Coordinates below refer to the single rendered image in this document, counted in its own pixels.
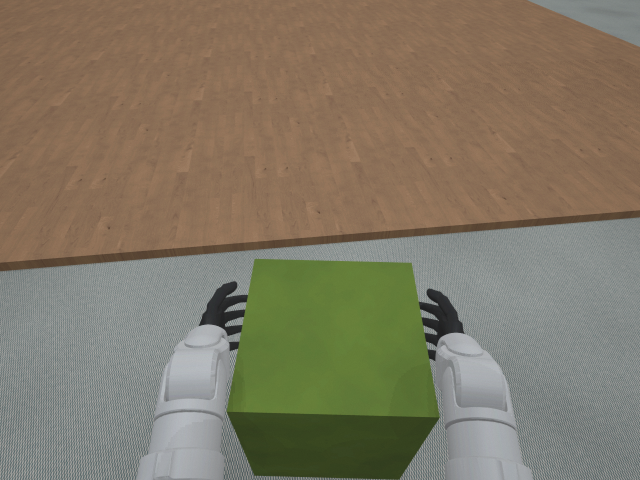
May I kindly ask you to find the carton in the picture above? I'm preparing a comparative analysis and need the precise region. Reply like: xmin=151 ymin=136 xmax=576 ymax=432
xmin=227 ymin=259 xmax=440 ymax=480

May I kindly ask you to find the robot left forearm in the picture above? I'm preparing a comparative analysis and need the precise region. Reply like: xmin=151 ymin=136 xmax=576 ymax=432
xmin=136 ymin=325 xmax=230 ymax=480

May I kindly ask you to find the robot right hand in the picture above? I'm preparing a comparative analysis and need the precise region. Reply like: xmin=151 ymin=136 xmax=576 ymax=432
xmin=419 ymin=289 xmax=465 ymax=361

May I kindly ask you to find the robot right forearm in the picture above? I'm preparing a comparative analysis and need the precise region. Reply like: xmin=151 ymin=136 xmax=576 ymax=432
xmin=435 ymin=333 xmax=533 ymax=480

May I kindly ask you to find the robot left hand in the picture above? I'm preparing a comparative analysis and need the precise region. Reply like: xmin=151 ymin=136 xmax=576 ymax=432
xmin=199 ymin=281 xmax=248 ymax=351

